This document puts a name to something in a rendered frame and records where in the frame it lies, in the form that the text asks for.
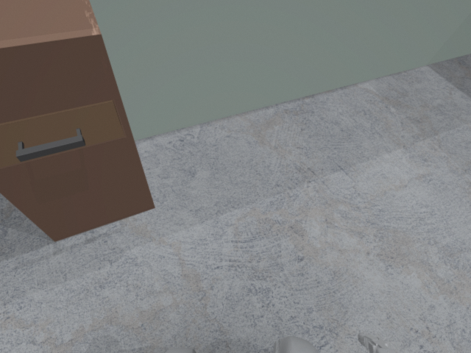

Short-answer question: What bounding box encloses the drawer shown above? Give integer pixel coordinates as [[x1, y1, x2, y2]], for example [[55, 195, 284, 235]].
[[0, 100, 125, 168]]

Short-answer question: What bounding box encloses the handle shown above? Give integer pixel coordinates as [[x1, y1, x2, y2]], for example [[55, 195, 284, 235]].
[[16, 128, 85, 162]]

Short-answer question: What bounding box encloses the robot right hand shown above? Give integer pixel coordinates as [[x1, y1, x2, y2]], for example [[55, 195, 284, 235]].
[[358, 332, 396, 353]]

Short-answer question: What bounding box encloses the cabinet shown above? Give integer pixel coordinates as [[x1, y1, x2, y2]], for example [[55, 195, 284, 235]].
[[0, 0, 155, 242]]

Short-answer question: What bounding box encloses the right robot thigh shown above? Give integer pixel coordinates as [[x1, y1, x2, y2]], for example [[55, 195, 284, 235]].
[[273, 336, 318, 353]]

